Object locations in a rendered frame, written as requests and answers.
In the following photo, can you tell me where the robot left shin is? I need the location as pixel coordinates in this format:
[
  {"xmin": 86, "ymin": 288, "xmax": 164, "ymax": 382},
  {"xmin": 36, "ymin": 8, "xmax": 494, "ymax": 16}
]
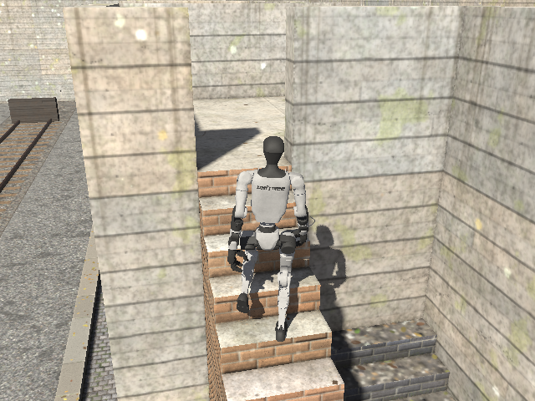
[{"xmin": 241, "ymin": 250, "xmax": 255, "ymax": 294}]

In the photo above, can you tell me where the robot right hand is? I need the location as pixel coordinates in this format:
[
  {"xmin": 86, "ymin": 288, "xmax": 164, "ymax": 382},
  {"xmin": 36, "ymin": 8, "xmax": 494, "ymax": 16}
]
[{"xmin": 291, "ymin": 230, "xmax": 307, "ymax": 246}]

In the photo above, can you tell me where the robot head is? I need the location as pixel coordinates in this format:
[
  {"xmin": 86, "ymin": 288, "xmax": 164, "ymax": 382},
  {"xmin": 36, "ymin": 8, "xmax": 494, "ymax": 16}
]
[{"xmin": 257, "ymin": 136, "xmax": 286, "ymax": 178}]

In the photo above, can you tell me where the robot left forearm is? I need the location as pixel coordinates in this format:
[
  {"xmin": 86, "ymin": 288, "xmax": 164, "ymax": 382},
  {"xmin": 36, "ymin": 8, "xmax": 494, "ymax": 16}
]
[{"xmin": 228, "ymin": 206, "xmax": 243, "ymax": 250}]

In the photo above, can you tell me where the robot right forearm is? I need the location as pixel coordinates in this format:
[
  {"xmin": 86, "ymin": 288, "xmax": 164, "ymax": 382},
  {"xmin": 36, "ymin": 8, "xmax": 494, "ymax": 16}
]
[{"xmin": 297, "ymin": 205, "xmax": 308, "ymax": 236}]

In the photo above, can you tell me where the robot left hand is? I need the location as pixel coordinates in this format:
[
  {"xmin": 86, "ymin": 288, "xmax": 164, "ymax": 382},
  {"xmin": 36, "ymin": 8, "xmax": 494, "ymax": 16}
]
[{"xmin": 227, "ymin": 249, "xmax": 248, "ymax": 272}]

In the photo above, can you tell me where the robot right upper arm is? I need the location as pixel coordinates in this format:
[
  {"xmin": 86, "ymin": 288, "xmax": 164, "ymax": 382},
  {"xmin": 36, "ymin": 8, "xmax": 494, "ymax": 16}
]
[{"xmin": 289, "ymin": 172, "xmax": 307, "ymax": 217}]

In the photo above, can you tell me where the robot left upper arm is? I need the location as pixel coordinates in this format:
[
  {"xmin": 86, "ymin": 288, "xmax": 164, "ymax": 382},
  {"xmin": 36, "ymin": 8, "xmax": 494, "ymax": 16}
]
[{"xmin": 235, "ymin": 170, "xmax": 254, "ymax": 219}]

